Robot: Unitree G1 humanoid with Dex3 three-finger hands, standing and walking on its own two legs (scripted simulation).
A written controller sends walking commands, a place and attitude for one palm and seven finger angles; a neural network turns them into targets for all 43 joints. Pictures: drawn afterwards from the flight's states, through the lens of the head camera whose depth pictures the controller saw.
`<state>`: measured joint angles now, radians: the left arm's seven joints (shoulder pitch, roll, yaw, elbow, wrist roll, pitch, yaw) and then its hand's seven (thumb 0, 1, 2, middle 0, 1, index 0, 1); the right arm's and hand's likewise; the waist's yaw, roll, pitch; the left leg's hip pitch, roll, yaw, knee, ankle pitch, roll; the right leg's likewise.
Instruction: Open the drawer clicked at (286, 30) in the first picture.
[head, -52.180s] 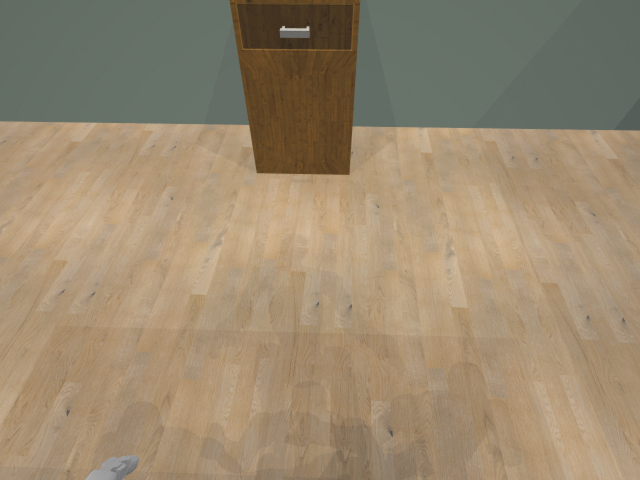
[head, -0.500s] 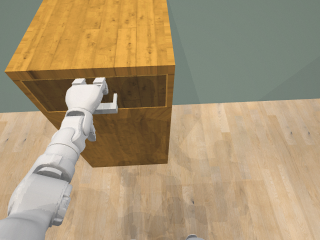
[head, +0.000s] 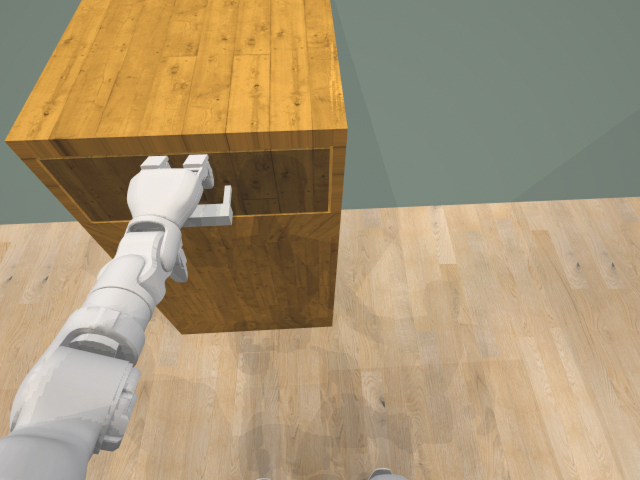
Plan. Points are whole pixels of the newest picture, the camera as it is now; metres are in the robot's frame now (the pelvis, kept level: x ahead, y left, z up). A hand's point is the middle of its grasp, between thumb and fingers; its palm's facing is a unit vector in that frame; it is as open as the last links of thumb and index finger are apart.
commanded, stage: move the hooked fingers above the handle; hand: left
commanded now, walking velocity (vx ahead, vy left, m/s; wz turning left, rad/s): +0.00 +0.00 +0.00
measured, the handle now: (197, 204) +0.53 +0.19 -0.04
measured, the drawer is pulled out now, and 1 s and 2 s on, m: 0.00 0.00 0.00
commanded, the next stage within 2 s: none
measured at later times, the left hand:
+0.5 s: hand (198, 208) +0.48 +0.17 +0.01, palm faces -0.04 -0.06 -1.00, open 13.9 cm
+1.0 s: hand (193, 203) +0.48 +0.17 +0.03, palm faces +0.07 -0.02 -1.00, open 13.9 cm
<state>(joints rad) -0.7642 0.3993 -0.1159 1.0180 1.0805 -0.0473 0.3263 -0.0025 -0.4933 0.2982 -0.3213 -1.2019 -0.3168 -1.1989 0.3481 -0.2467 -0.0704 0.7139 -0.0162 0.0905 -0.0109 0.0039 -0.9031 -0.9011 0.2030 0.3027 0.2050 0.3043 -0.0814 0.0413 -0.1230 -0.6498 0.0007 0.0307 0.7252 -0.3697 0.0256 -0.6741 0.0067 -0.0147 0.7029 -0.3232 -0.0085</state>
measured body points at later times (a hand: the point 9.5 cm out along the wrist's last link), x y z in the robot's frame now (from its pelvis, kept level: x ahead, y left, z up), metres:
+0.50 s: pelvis +0.01 +0.00 +0.00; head +0.10 -0.01 +0.44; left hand +0.48 +0.17 +0.07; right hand +0.03 -0.26 -0.14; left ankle -0.02 +0.10 -0.71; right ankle +0.00 -0.12 -0.71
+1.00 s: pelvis +0.00 +0.00 -0.01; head +0.09 -0.01 +0.44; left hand +0.47 +0.17 +0.08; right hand +0.07 -0.28 -0.14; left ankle -0.02 +0.10 -0.71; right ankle +0.00 -0.12 -0.71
